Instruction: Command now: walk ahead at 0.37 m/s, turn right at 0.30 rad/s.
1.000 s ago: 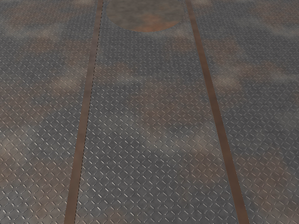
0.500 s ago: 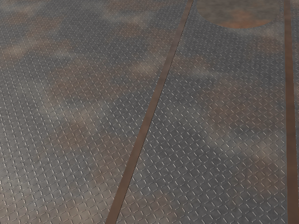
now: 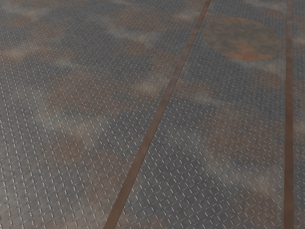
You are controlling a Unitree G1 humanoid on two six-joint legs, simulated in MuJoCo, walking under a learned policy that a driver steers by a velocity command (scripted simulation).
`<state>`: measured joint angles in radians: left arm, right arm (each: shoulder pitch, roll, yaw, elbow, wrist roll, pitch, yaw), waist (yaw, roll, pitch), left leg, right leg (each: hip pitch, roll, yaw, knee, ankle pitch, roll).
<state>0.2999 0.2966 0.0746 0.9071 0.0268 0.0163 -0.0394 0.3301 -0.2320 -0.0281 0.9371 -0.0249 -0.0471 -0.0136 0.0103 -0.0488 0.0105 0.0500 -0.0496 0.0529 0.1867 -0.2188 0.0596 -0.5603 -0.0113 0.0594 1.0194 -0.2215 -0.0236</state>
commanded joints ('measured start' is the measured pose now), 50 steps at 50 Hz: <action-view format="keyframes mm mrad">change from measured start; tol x32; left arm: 1 -119 51 13 -82 8 -16 -4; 50 -5 81 -29 -136 21 -101 34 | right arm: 1 38 -122 -24 -19 -1 -28 -7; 38 -423 -90 3 -269 -2 -6 58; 44 151 -226 -51 -118 -19 -23 13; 50 -35 -138 -45 -110 17 -9 28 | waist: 1 -43 125 136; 17 119 -25 -274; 50 5 52 4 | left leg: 1 18 296 -141 -128 -42 115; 13 52 310 134 288 1005 65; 15 -217 261 158 770 700 21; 16 -618 71 137 1156 -216 -33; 18 -753 66 -115 1254 -187 -14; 37 -729 100 9 431 261 -41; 43 -201 -10 16 269 109 98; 45 280 425 -755 204 72 342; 50 -151 226 -470 58 278 243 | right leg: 1 -260 -20 22 16 50 24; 14 360 119 -219 -443 -16 -162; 16 867 -287 493 -611 -231 -338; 25 372 -114 230 -819 286 -265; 42 713 -139 57 -533 1074 -99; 44 457 -81 -15 -53 707 -80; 45 56 134 -77 324 -175 -14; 50 -15 -27 21 177 -93 -2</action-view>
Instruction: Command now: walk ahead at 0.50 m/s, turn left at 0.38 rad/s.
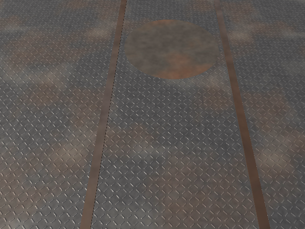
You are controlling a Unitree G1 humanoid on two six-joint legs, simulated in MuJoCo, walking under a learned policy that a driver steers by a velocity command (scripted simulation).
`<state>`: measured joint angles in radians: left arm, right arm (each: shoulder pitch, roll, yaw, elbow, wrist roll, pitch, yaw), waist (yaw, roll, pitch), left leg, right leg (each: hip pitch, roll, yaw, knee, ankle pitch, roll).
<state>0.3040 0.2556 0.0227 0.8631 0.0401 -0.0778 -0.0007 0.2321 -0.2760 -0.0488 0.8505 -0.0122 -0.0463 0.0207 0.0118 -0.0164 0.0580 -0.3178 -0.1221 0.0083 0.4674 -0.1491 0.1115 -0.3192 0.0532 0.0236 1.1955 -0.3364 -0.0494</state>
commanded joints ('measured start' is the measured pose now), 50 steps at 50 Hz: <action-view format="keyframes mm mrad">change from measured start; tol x32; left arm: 1 -3 108 19 -95 11 7 -7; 14 -383 83 -13 -253 -10 14 -20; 21 68 286 59 -156 -18 5 21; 50 32 42 -2 99 -28 64 24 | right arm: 1 78 -99 -26 -17 9 -17 -7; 21 431 -80 -35 -35 21 -1 -51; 50 8 -33 31 117 8 36 -52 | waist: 1 13 33 -53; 21 0 -245 -438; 50 -2 28 -12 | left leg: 1 194 279 -391 -229 249 181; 18 216 139 -333 139 593 -14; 20 -87 -8 -177 595 -486 -56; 22 -239 33 -135 834 -416 -73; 39 303 234 -180 -129 49 -67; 50 120 206 -163 -151 9 -50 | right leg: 1 -232 -100 49 -44 18 37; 18 142 -36 0 -795 358 14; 21 595 -584 648 -699 925 -277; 29 153 -255 82 -854 1055 -136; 40 -102 -107 33 -736 -2 0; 50 128 -127 52 -872 181 16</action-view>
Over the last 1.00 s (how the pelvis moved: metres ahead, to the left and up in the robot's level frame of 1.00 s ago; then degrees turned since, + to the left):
0.54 -0.15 -0.02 -17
